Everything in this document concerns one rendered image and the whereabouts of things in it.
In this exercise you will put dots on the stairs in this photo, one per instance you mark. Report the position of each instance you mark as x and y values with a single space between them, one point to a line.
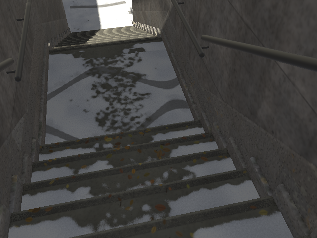
103 36
168 181

